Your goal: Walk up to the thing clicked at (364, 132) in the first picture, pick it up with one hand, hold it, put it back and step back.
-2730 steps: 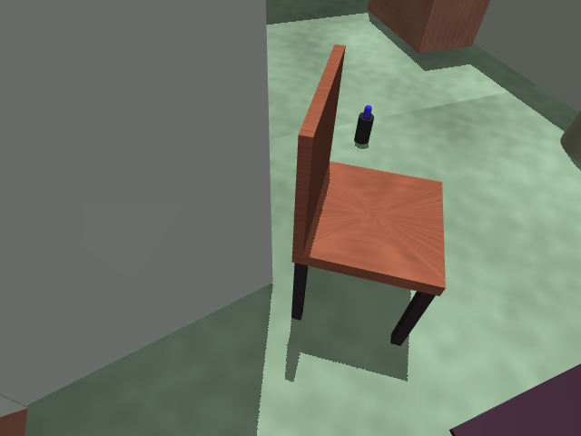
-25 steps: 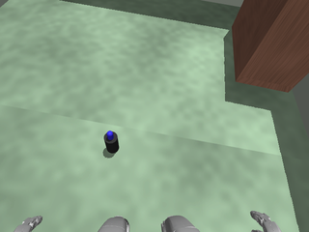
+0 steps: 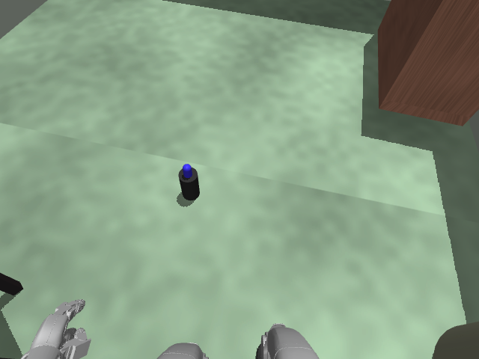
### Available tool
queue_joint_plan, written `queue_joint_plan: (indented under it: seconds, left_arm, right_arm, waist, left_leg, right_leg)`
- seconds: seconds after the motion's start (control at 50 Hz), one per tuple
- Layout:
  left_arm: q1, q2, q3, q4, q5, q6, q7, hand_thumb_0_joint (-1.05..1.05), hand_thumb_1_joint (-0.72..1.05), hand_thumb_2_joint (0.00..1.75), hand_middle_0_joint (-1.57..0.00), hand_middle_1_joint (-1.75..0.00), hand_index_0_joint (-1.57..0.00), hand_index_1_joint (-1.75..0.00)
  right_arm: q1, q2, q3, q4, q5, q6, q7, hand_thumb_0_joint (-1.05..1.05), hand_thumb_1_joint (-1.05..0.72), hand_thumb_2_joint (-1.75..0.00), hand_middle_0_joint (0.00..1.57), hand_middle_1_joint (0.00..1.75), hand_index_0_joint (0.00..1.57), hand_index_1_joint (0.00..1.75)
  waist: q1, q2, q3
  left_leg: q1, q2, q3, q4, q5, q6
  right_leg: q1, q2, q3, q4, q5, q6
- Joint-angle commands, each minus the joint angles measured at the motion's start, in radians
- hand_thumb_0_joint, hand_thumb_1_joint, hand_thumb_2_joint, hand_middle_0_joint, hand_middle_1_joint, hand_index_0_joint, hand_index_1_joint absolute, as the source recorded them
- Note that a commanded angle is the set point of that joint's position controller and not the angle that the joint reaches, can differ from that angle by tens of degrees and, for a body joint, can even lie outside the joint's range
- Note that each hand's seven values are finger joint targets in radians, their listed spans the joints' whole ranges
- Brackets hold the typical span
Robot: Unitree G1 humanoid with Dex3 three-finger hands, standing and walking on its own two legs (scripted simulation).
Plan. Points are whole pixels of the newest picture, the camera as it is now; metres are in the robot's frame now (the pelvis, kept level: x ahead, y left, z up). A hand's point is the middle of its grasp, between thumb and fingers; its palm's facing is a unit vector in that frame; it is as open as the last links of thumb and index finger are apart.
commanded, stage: step back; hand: left
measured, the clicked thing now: (189, 180) +0.82 +0.21 -0.64
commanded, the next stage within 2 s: stand in 1.48 s
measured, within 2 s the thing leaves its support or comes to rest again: neither
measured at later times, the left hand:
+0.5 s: hand out of the picture -0.11 +0.23 -0.12, palm faces -0.01 -0.90 -0.43, open 7.4 cm
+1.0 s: hand out of the picture -0.14 +0.22 -0.13, palm faces +0.06 -0.92 -0.38, open 7.4 cm
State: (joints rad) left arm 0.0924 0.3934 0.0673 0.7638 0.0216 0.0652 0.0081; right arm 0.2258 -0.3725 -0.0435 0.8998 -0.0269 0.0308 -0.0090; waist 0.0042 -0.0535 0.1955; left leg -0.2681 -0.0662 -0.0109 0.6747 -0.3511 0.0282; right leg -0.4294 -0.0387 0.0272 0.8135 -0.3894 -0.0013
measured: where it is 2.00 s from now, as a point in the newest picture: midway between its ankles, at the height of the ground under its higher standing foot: outside the picture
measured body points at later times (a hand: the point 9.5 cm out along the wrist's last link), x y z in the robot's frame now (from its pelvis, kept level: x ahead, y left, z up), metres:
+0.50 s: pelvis -0.17 -0.04 +0.01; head -0.14 -0.06 +0.46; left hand -0.11 +0.28 -0.10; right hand -0.08 -0.37 -0.12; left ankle -0.16 +0.10 -0.66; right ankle -0.15 -0.16 -0.72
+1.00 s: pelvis -0.19 -0.05 +0.01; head -0.18 -0.07 +0.46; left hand -0.15 +0.26 -0.10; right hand -0.11 -0.37 -0.12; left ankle -0.18 +0.09 -0.68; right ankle -0.16 -0.15 -0.72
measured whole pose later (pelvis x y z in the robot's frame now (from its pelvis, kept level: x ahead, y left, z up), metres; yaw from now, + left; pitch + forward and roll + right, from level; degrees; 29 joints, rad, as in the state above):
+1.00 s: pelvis -0.19 -0.05 +0.01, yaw +2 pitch -3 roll +0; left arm 0.24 0.35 0.06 0.97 0.04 -0.05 -0.02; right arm 0.22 -0.39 -0.06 0.99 -0.03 0.00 0.01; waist 0.03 0.04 0.06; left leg -0.36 -0.01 -0.09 0.89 -0.45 0.01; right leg -0.24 0.02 -0.04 0.58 -0.28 -0.04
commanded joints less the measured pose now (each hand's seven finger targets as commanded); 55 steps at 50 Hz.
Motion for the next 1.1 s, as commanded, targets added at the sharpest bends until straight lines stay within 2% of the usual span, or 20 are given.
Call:
queue_joint_plan:
  seconds: [0.0, 0.06, 0.14, 0.24, 0.26, 0.28, 0.3, 0.36, 0.48, 0.56, 0.58, 0.62, 0.68, 0.76, 0.82, 0.84, 0.86, 0.88, 0.96, 1.08]
  left_arm:
    - [-0.012, 0.184, 0.063, -0.064, -0.015, -0.003, 0.026, 0.00, 0.90, 0.90, -0.20, -0.30, -0.20, -0.30]
    - [0.084, 0.183, 0.065, -0.025, -0.013, -0.007, 0.020, 0.00, 0.90, 0.90, -0.20, -0.30, -0.20, -0.30]
    - [0.064, 0.167, 0.057, -0.029, -0.001, -0.017, 0.010, 0.00, 0.90, 0.90, -0.20, -0.30, -0.20, -0.30]
    - [0.210, 0.162, 0.057, 0.062, 0.007, -0.042, 0.005, 0.00, 0.90, 0.90, -0.20, -0.30, -0.20, -0.30]
    - [0.214, 0.209, 0.072, 0.066, 0.022, -0.049, 0.004, 0.00, 0.90, 0.90, -0.20, -0.30, -0.20, -0.30]
    - [0.185, 0.317, 0.101, 0.041, 0.026, -0.049, 0.002, 0.00, 0.90, 0.90, -0.20, -0.30, -0.20, -0.30]
    - [0.098, 0.402, 0.114, 0.008, 0.030, -0.050, 0.006, 0.00, 0.90, 0.90, -0.20, -0.30, -0.20, -0.30]
    - [-0.041, 0.253, 0.073, -0.006, 0.023, -0.067, 0.019, 0.00, 0.90, 0.90, -0.20, -0.30, -0.20, -0.30]
    - [0.085, 0.275, 0.092, 0.030, 0.036, -0.084, 0.011, 0.00, 0.90, 0.90, -0.20, -0.30, -0.20, -0.30]
    - [0.069, 0.271, 0.069, 0.050, 0.024, -0.071, -0.006, 0.00, 0.90, 0.90, -0.20, -0.30, -0.20, -0.30]
    - [0.106, 0.219, 0.047, 0.057, 0.026, -0.064, -0.007, 0.00, 0.90, 0.90, -0.20, -0.30, -0.20, -0.30]
    - [0.004, 0.200, 0.043, 0.046, 0.005, -0.070, -0.006, 0.00, 0.90, 0.90, -0.20, -0.30, -0.20, -0.30]
    - [0.061, 0.200, 0.044, 0.096, -0.004, -0.081, -0.022, 0.00, 0.90, 0.90, -0.20, -0.30, -0.20, -0.30]
    - [0.095, 0.191, 0.051, 0.125, 0.002, -0.089, -0.035, 0.00, 0.90, 0.90, -0.20, -0.30, -0.20, -0.30]
    - [0.161, 0.171, 0.053, 0.165, 0.013, -0.106, -0.021, 0.00, 0.90, 0.90, -0.20, -0.30, -0.20, -0.30]
    - [0.194, 0.197, 0.064, 0.176, 0.022, -0.115, -0.011, 0.00, 0.90, 0.90, -0.20, -0.30, -0.20, -0.30]
    - [0.224, 0.283, 0.083, 0.174, 0.030, -0.125, -0.001, 0.00, 0.90, 0.90, -0.20, -0.30, -0.20, -0.30]
    - [0.178, 0.340, 0.093, 0.151, 0.027, -0.127, -0.003, 0.00, 0.90, 0.90, -0.20, -0.30, -0.20, -0.30]
    - [0.093, 0.256, 0.070, 0.132, 0.012, -0.143, 0.002, 0.00, 0.90, 0.90, -0.20, -0.30, -0.20, -0.30]
    - [0.033, 0.236, 0.040, 0.123, -0.001, -0.124, -0.002, 0.00, 0.90, 0.90, -0.20, -0.30, -0.20, -0.30]
  right_arm:
    - [-0.056, -0.314, -0.083, -0.108, -0.015, -0.043, -0.028, 0.00, -0.90, -0.90, 0.20, 0.30, 0.20, 0.30]
    - [-0.093, -0.270, -0.067, -0.123, -0.009, -0.039, -0.034, 0.00, -0.90, -0.90, 0.20, 0.30, 0.20, 0.30]
    - [-0.057, -0.265, -0.072, -0.135, -0.014, -0.025, -0.030, 0.00, -0.90, -0.90, 0.20, 0.30, 0.20, 0.30]
    - [-0.104, -0.286, -0.072, -0.142, -0.001, 0.008, -0.015, 0.00, -0.90, -0.90, 0.20, 0.30, 0.20, 0.30]
    - [-0.090, -0.241, -0.059, -0.144, -0.001, 0.012, -0.011, 0.00, -0.90, -0.90, 0.20, 0.30, 0.20, 0.30]
    - [-0.114, -0.173, -0.043, -0.175, 0.005, 0.006, -0.017, 0.00, -0.90, -0.90, 0.20, 0.30, 0.20, 0.30]
    - [-0.157, -0.209, -0.062, -0.170, 0.001, 0.012, -0.034, 0.00, -0.90, -0.90, 0.20, 0.30, 0.20, 0.30]
    - [-0.062, -0.220, -0.060, -0.101, 0.019, 0.003, -0.026, 0.00, -0.90, -0.90, 0.20, 0.30, 0.20, 0.30]
    - [-0.085, -0.228, -0.064, -0.085, -0.011, -0.018, 0.001, 0.00, -0.90, -0.90, 0.20, 0.30, 0.20, 0.30]
    - [0.015, -0.196, -0.069, -0.001, -0.005, -0.048, 0.017, 0.00, -0.90, -0.90, 0.20, 0.30, 0.20, 0.30]
    - [0.056, -0.212, -0.082, 0.022, -0.014, -0.055, 0.012, 0.00, -0.90, -0.90, 0.20, 0.30, 0.20, 0.30]
    - [0.030, -0.358, -0.102, -0.002, -0.025, -0.063, 0.008, 0.00, -0.90, -0.90, 0.20, 0.30, 0.20, 0.30]
    - [-0.093, -0.258, -0.069, -0.021, -0.020, -0.085, 0.002, 0.00, -0.90, -0.90, 0.20, 0.30, 0.20, 0.30]
    - [-0.063, -0.268, -0.080, -0.012, -0.025, -0.073, 0.012, 0.00, -0.90, -0.90, 0.20, 0.30, 0.20, 0.30]
    - [-0.077, -0.226, -0.066, -0.018, -0.010, -0.051, 0.015, 0.00, -0.90, -0.90, 0.20, 0.30, 0.20, 0.30]
    - [-0.049, -0.175, -0.051, -0.021, -0.005, -0.047, 0.011, 0.00, -0.90, -0.90, 0.20, 0.30, 0.20, 0.30]
    - [-0.079, -0.121, -0.035, -0.044, 0.000, -0.049, 0.011, 0.00, -0.90, -0.90, 0.20, 0.30, 0.20, 0.30]
    - [-0.100, -0.187, -0.055, -0.039, -0.012, -0.044, -0.003, 0.00, -0.90, -0.90, 0.20, 0.30, 0.20, 0.30]
    - [-0.009, -0.196, -0.059, 0.021, -0.001, -0.056, 0.007, 0.00, -0.90, -0.90, 0.20, 0.30, 0.20, 0.30]
    - [-0.027, -0.158, -0.052, 0.048, -0.007, -0.057, 0.011, 0.00, -0.90, -0.90, 0.20, 0.30, 0.20, 0.30]
  waist:
    - [0.002, 0.135, -0.212]
    - [0.034, 0.178, -0.208]
    - [-0.014, 0.206, -0.223]
    - [0.039, 0.241, -0.333]
    - [0.031, 0.123, -0.285]
    - [0.043, -0.158, -0.215]
    - [0.082, -0.235, -0.166]
    - [-0.027, -0.006, -0.142]
    - [0.071, -0.126, -0.148]
    - [0.008, -0.099, -0.170]
    - [-0.010, 0.013, -0.182]
    - [-0.057, 0.236, -0.125]
    - [0.011, 0.118, -0.085]
    - [-0.015, 0.235, -0.112]
    - [0.035, 0.165, -0.131]
    - [0.052, 0.069, -0.161]
    - [0.077, -0.147, -0.161]
    - [0.076, -0.099, -0.085]
    - [0.020, -0.033, -0.087]
    - [0.001, -0.076, -0.162]
  left_leg:
    - [-0.020, 0.372, -0.359, -0.266, 0.584, 0.234]
    - [0.016, 0.329, -0.252, -0.205, 0.619, 0.216]
    - [0.093, 0.325, -0.242, -0.202, 0.511, 0.222]
    - [0.018, 0.269, -0.171, -0.105, 0.330, 0.123]
    - [-0.169, 0.196, -0.147, -0.017, 0.124, 0.063]
    - [-0.375, 0.007, -0.065, 0.156, -0.155, -0.006]
    - [-0.285, -0.001, -0.144, 0.397, -0.268, -0.038]
    - [-0.257, -0.039, -0.185, 0.514, -0.087, -0.029]
    - [-0.285, 0.044, -0.086, 0.207, -0.148, -0.055]
    - [0.105, 0.020, 0.033, -0.252, -0.062, -0.005]
    - [0.244, 0.038, -0.029, -0.300, -0.053, 0.005]
    - [0.054, 0.421, -0.632, -0.507, -0.617, 0.200]
    - [0.008, 0.298, -0.374, -0.439, -0.306, 0.142]
    - [-0.050, 0.264, -0.258, -0.402, -0.287, 0.127]
    - [-0.145, 0.209, -0.156, -0.238, -0.225, 0.078]
    - [-0.228, 0.167, -0.118, -0.091, -0.175, 0.046]
    - [-0.399, 0.022, -0.029, 0.164, -0.202, -0.002]
    - [-0.348, 0.059, -0.098, 0.269, -0.235, -0.012]
    - [-0.248, 0.106, -0.130, 0.229, -0.067, -0.015]
    - [0.033, 0.090, 0.043, -0.082, 0.053, -0.031]
  right_leg:
    - [-0.015, 0.116, 0.183, 0.448, -0.209, -0.027]
    - [-0.031, 0.113, 0.141, 0.456, -0.153, -0.005]
    - [-0.001, 0.085, 0.069, 0.191, -0.160, 0.025]
    - [0.280, 0.074, -0.046, -0.370, 0.082, -0.028]
    - [0.337, 0.003, 0.121, -0.390, 0.031, -0.052]
    - [0.287, -0.221, 0.431, -0.481, -0.011, -0.140]
    - [0.011, -0.414, 0.605, -0.551, -0.017, -0.302]
    - [0.053, -0.203, 0.236, -0.394, 0.229, -0.175]
    - [0.263, -0.225, 0.307, -0.454, -0.296, -0.192]
    - [0.082, -0.168, 0.168, -0.392, -0.239, -0.136]
    - [-0.029, -0.114, 0.104, -0.252, -0.241, -0.103]
    - [-0.192, 0.008, -0.008, 0.046, -0.198, -0.009]
    - [-0.072, -0.014, 0.046, 0.077, -0.034, -0.015]
    - [0.092, 0.025, -0.036, -0.097, -0.079, -0.007]
    - [0.325, 0.071, -0.070, -0.361, 0.054, -0.026]
    - [0.444, 0.020, 0.060, -0.412, 0.018, -0.041]
    - [0.456, -0.203, 0.461, -0.567, -0.221, -0.126]
    - [0.255, -0.353, 0.595, -0.631, -0.395, -0.217]
    - [0.210, -0.236, 0.336, -0.560, -0.128, -0.172]
    - [0.113, -0.171, 0.114, -0.402, 0.278, -0.137]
